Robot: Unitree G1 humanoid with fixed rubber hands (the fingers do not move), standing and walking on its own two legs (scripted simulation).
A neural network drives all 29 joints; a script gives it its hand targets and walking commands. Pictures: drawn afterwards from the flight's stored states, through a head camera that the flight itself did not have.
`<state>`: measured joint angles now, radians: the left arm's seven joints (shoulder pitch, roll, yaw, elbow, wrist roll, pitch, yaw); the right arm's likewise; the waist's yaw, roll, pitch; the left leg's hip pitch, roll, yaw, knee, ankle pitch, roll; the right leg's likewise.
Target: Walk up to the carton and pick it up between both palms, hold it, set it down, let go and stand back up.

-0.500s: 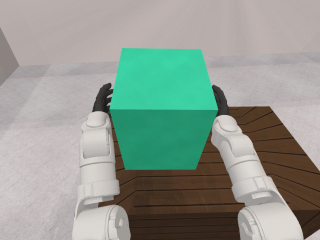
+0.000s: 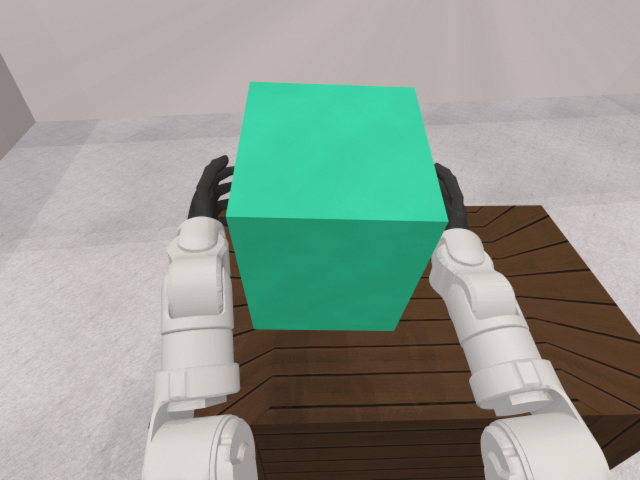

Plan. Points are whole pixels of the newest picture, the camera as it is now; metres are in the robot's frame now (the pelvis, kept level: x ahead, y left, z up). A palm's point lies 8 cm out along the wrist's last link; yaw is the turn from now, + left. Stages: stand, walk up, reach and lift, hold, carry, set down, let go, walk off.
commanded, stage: hold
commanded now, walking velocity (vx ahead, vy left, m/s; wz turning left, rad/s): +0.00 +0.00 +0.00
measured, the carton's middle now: (328, 217) +0.40 +0.00 +0.16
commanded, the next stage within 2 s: none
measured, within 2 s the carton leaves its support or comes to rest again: neither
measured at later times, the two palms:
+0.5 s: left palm (194, 207) +0.35 +0.15 +0.22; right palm (455, 213) +0.35 -0.14 +0.21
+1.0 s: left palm (199, 216) +0.36 +0.15 +0.20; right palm (445, 222) +0.36 -0.14 +0.18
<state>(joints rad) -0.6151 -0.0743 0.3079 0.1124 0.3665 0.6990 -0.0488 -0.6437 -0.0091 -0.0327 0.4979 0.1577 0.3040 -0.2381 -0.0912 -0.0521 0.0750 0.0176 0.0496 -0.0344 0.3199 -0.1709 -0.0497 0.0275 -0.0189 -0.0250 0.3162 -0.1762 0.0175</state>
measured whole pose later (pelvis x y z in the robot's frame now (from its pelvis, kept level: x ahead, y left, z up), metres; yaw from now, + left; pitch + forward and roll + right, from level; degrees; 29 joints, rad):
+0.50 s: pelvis +0.00 +0.00 +0.00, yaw +0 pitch -10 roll +0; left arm -0.60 -0.08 0.31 0.06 0.37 0.69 -0.05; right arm -0.64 -0.01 -0.03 0.46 0.16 0.29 -0.23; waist -0.09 -0.03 0.02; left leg 0.03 0.05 -0.03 0.33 -0.18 -0.05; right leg 0.04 -0.02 -0.03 0.32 -0.18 0.02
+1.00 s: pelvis +0.00 +0.00 +0.00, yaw +0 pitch -10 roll +0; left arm -0.63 -0.09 0.38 0.12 0.41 0.70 -0.10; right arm -0.65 0.01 -0.02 0.51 0.14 0.31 -0.24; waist -0.09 -0.04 0.05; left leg 0.05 0.05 -0.03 0.32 -0.18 -0.05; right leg 0.06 -0.02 -0.03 0.31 -0.19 0.02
